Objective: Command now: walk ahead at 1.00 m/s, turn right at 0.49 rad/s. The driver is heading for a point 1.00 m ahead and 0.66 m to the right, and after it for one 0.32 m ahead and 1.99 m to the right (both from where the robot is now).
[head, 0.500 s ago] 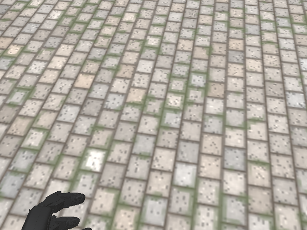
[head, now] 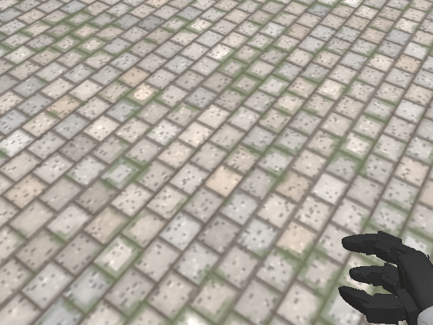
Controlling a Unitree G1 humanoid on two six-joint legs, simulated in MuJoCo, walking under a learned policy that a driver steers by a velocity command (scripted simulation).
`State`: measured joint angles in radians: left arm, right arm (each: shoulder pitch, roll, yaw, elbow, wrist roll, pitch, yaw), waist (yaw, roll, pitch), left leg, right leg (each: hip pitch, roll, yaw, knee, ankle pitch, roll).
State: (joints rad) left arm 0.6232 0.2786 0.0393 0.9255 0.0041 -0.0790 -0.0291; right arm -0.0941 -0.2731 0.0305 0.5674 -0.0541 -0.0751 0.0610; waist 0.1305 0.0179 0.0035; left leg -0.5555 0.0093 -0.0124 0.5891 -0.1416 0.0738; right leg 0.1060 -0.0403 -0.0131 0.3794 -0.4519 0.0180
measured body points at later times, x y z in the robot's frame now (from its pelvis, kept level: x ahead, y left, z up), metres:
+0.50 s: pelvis +0.45 -0.07 -0.02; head +0.47 -0.07 +0.42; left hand +0.71 +0.12 -0.12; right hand +0.37 -0.33 -0.15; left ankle +0.24 +0.13 -0.58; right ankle +0.53 -0.11 -0.72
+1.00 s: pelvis +0.86 -0.23 +0.02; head +0.88 -0.24 +0.46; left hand +1.17 -0.12 -0.09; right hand +0.72 -0.51 -0.08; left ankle +0.98 -0.16 -0.72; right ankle +0.71 -0.21 -0.60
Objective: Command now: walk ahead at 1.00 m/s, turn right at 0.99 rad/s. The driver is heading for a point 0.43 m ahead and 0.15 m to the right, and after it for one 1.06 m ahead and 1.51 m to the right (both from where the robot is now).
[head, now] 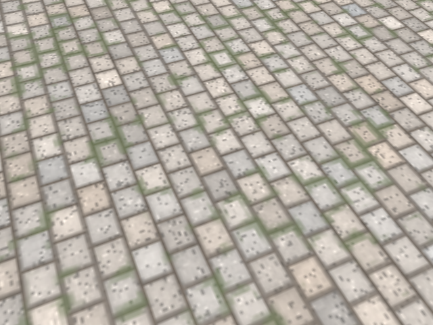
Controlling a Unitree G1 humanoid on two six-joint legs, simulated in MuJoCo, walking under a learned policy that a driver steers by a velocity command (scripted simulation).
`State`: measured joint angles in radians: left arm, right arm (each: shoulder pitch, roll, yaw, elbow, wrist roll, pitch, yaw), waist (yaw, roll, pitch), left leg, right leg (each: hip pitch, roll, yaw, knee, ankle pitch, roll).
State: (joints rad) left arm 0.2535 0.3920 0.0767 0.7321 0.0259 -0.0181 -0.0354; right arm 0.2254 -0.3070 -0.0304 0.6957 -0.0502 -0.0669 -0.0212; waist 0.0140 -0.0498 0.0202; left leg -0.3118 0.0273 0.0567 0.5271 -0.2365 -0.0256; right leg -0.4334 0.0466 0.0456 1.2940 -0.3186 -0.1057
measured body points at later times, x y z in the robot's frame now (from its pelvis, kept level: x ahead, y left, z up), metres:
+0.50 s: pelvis +0.43 -0.07 -0.01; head +0.46 -0.07 +0.44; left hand +0.60 +0.17 -0.14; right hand +0.46 -0.36 -0.10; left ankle +0.48 +0.09 -0.64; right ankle +0.41 -0.07 -0.73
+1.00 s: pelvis +0.88 -0.23 +0.01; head +0.89 -0.24 +0.46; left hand +1.17 -0.13 -0.08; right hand +0.69 -0.45 -0.12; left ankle +0.88 -0.12 -0.73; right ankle +0.86 -0.38 -0.65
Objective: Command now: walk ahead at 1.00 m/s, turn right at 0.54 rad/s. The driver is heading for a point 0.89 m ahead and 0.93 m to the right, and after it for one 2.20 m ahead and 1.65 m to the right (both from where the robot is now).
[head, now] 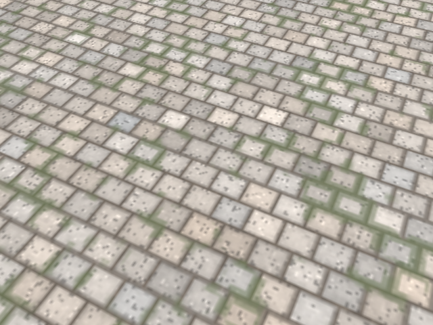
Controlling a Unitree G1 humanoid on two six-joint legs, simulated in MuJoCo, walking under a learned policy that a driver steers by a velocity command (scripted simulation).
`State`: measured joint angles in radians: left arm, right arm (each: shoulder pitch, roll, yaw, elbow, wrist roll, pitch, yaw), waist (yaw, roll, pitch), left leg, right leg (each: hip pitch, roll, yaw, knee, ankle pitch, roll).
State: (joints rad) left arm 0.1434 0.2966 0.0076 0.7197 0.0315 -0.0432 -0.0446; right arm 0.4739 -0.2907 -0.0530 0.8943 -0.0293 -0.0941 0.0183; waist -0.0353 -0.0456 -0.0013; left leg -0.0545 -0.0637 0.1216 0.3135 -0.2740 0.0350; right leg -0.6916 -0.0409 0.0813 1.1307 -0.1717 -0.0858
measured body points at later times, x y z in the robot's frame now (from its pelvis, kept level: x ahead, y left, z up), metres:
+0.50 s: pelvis +0.49 -0.08 +0.00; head +0.52 -0.09 +0.44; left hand +0.55 +0.21 -0.12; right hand +0.65 -0.38 -0.06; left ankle +0.72 +0.04 -0.68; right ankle +0.37 -0.07 -0.74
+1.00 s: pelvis +0.91 -0.27 -0.03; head +0.92 -0.31 +0.42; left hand +1.26 -0.37 -0.05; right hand +0.64 -0.39 -0.15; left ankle +0.85 -0.04 -0.74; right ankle +0.98 -0.47 -0.69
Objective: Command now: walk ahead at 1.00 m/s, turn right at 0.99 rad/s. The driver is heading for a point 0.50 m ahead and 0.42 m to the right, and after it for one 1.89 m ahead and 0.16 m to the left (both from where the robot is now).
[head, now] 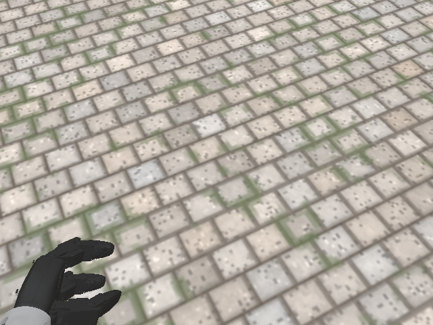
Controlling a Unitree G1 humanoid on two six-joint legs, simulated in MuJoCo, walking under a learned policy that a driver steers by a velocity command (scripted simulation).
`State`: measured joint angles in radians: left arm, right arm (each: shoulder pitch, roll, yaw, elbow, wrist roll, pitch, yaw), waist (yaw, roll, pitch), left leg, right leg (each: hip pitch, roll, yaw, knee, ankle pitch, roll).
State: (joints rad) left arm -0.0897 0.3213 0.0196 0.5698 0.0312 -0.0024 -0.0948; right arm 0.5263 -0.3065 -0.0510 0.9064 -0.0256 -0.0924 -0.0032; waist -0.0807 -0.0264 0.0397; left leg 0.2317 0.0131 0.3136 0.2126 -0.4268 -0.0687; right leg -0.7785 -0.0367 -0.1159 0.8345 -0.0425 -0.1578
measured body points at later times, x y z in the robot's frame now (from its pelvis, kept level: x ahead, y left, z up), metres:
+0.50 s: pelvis +0.49 -0.03 +0.00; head +0.53 -0.05 +0.44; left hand +0.61 +0.26 -0.12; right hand +0.62 -0.34 -0.07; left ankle +0.68 +0.02 -0.72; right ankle +0.23 -0.03 -0.68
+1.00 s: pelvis +0.71 -0.11 +0.02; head +0.74 -0.13 +0.47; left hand +0.95 +0.11 -0.05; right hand +0.78 -0.43 -0.08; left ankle +0.68 +0.02 -0.64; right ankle +0.78 -0.23 -0.71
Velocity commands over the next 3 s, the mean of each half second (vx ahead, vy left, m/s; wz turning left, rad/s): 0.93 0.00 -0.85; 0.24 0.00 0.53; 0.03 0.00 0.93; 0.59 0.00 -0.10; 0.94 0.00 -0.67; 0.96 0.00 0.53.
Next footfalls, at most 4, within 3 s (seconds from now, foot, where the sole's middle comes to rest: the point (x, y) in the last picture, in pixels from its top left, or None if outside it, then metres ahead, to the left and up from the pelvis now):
0.08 right None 0.26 -0.04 -0.75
0.48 left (209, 242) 0.72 0.01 -0.75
0.88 right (277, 209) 0.82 -0.24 -0.75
1.30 left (198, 230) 0.77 0.04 -0.75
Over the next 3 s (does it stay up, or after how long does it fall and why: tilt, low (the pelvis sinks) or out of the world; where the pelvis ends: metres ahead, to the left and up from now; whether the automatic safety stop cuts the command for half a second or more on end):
stays up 1.79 0.01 -0.01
